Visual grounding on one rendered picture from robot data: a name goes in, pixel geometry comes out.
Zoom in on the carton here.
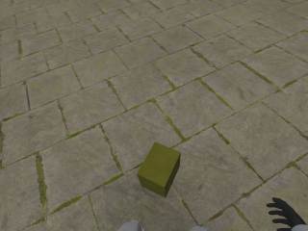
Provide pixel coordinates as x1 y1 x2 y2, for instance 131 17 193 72
137 142 181 198

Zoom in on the robot right hand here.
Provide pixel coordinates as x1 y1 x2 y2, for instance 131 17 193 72
266 197 307 231

